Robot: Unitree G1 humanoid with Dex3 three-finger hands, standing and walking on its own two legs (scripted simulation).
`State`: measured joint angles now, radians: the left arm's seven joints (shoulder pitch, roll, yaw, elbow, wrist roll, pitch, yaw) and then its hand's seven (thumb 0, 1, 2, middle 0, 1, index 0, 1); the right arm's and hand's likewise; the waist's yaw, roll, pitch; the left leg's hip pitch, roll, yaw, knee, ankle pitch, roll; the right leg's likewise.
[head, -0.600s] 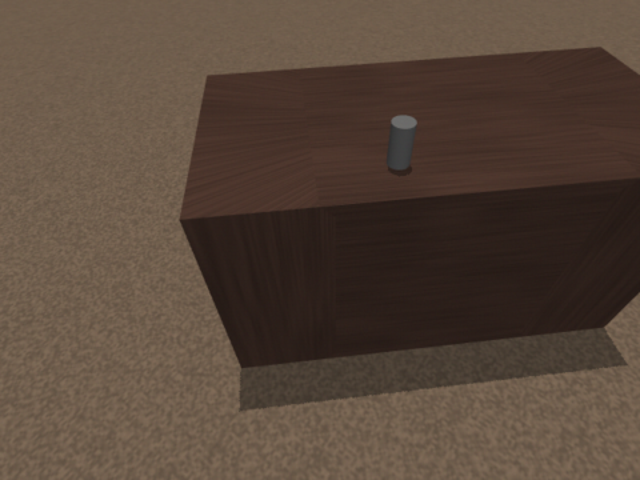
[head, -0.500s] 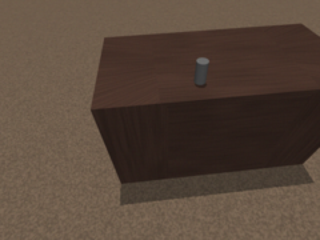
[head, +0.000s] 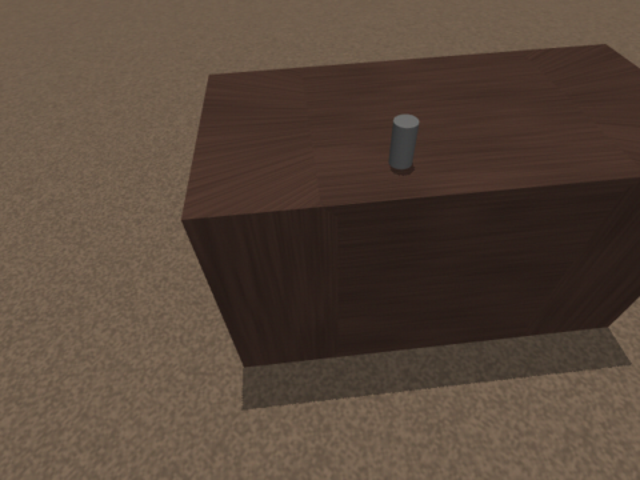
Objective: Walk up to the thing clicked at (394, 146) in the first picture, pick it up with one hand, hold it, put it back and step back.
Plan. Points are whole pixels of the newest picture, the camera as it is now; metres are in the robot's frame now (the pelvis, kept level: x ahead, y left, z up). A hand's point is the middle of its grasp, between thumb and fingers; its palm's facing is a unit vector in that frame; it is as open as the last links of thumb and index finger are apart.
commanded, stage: stand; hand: right
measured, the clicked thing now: (403, 142) +0.79 -0.14 -0.03
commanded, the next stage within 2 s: walk up in 0.52 s
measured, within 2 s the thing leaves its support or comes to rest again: neither
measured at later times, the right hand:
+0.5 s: hand out of the picture +0.08 -0.25 -0.16, palm faces -0.04 +0.94 -0.34, open 7.4 cm
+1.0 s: hand (495, 478) +0.17 -0.19 -0.14, palm faces -0.08 +0.91 -0.41, open 7.4 cm
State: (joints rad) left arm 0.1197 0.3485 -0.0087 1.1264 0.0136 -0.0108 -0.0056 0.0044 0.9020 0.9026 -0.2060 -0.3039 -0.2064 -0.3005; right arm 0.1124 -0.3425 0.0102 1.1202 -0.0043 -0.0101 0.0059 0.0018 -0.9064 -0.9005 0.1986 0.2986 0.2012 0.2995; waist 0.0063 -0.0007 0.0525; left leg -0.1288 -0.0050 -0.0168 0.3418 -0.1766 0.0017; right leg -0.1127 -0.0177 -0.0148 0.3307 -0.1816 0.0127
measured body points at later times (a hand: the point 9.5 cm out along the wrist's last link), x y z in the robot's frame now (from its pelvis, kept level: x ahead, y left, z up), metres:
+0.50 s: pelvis +0.01 +0.00 +0.00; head +0.02 +0.00 +0.45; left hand +0.08 +0.30 -0.13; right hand +0.08 -0.30 -0.13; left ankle +0.01 +0.12 -0.75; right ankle +0.00 -0.13 -0.75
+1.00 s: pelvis +0.11 +0.08 -0.02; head +0.12 +0.11 +0.43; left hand +0.12 +0.41 -0.15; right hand +0.18 -0.24 -0.11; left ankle +0.14 +0.20 -0.75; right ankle +0.10 -0.07 -0.68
